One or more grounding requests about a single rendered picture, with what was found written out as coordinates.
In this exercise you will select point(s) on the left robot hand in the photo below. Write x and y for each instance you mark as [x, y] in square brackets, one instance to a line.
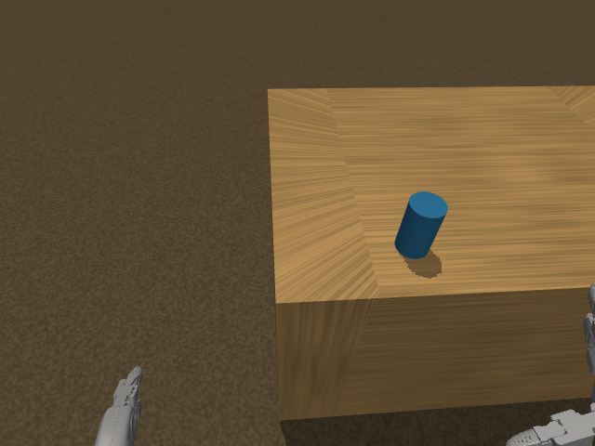
[119, 424]

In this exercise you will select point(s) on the can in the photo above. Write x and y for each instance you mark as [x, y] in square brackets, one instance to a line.
[422, 219]

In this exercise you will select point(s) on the right robot hand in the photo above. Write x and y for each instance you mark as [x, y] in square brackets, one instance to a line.
[568, 428]

